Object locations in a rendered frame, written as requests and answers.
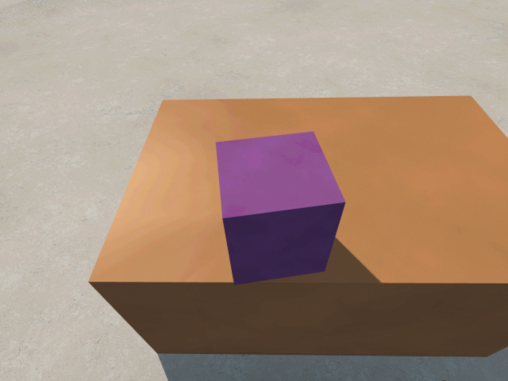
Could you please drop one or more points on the pedestal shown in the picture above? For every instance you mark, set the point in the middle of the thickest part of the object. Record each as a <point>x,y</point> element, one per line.
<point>418,266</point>

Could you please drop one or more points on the carton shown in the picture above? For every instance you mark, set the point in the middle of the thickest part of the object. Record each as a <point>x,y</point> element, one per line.
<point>281,206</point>

